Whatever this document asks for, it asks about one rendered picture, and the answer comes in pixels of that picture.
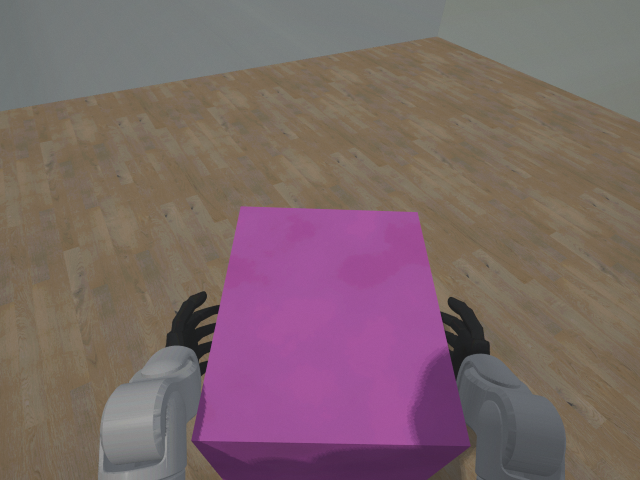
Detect robot left hand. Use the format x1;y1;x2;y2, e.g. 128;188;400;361
165;291;220;376

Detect carton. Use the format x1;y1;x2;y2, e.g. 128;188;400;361
191;206;471;480

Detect robot right forearm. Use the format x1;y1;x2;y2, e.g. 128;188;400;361
456;354;566;480

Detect robot right hand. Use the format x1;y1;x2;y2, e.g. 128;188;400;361
440;297;490;380

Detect robot left forearm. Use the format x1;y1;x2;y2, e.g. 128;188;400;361
98;346;201;480

